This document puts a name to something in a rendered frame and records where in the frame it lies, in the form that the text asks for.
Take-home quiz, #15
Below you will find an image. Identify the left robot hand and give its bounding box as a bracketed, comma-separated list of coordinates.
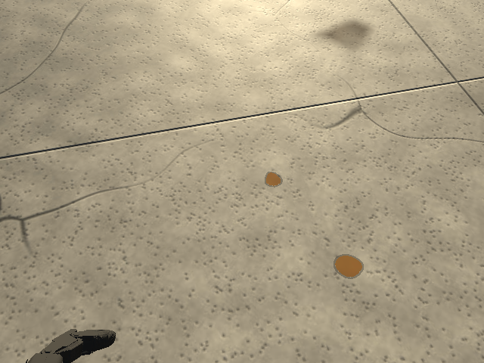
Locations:
[26, 329, 116, 363]

